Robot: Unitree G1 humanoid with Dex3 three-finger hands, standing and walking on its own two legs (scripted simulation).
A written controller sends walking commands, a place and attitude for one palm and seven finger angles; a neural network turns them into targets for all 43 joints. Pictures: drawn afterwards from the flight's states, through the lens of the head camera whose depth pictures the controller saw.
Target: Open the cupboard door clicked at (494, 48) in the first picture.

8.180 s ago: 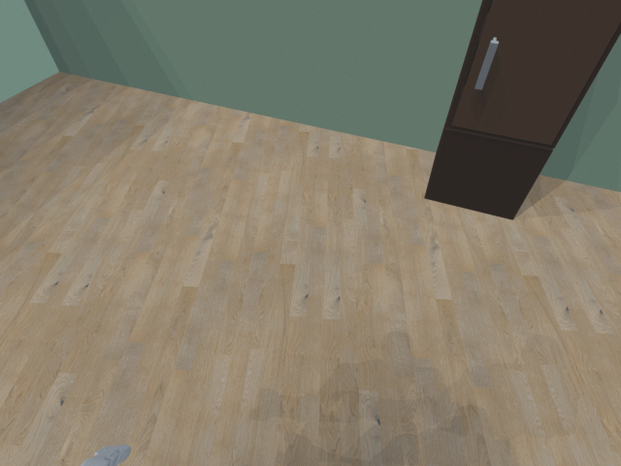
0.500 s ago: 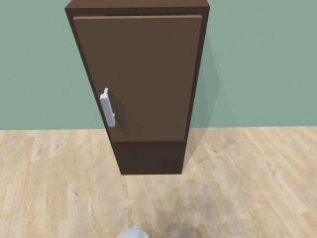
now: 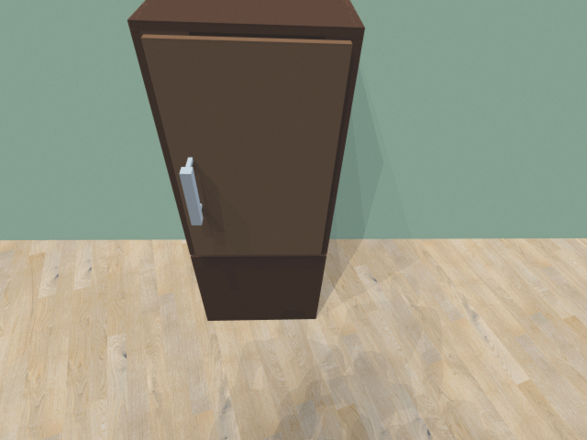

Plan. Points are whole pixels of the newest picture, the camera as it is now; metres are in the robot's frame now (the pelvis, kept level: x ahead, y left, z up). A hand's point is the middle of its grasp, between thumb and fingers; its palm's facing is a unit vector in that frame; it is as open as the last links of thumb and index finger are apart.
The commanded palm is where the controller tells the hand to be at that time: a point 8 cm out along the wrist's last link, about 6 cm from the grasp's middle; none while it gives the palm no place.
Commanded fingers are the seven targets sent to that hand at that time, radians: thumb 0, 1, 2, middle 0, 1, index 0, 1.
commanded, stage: come to a stop and stand still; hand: left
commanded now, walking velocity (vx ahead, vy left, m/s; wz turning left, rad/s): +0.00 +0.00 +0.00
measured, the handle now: (193, 191) +0.65 +0.26 -0.07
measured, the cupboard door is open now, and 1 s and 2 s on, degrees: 0 0 0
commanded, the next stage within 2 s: look again from close up in 0.14 s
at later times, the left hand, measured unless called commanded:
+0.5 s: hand out of the picture -0.01 +0.17 -0.17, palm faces +0.02 -0.99 -0.16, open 7.4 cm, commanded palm none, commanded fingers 0.00 0.90 0.90 -0.20 -0.30 -0.20 -0.30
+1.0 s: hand out of the picture +0.04 +0.16 -0.17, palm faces +0.02 -0.99 -0.16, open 7.4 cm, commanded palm none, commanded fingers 0.00 0.90 0.90 -0.20 -0.30 -0.20 -0.30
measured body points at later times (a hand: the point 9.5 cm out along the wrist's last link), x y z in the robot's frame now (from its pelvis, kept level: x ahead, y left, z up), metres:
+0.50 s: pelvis +0.01 +0.00 +0.01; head +0.00 +0.01 +0.46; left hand -0.01 +0.22 -0.15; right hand +0.00 -0.21 -0.15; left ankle +0.04 +0.10 -0.73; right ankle -0.01 -0.11 -0.73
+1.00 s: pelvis +0.05 +0.00 +0.01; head +0.05 +0.00 +0.46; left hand +0.04 +0.21 -0.16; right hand +0.04 -0.22 -0.15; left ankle +0.04 +0.10 -0.73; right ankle +0.00 -0.11 -0.73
